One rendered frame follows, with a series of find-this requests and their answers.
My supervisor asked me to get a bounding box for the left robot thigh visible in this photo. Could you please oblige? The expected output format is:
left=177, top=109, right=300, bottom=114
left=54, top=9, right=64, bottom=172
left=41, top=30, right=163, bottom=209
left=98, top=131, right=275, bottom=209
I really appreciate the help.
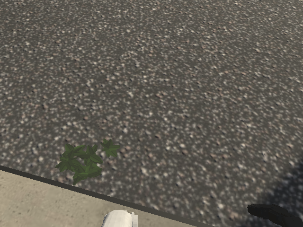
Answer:
left=101, top=210, right=138, bottom=227

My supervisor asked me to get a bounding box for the robot right hand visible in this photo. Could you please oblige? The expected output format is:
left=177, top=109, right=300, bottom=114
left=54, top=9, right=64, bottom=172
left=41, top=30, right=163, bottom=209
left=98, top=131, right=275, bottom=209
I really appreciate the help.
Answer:
left=247, top=204, right=303, bottom=227

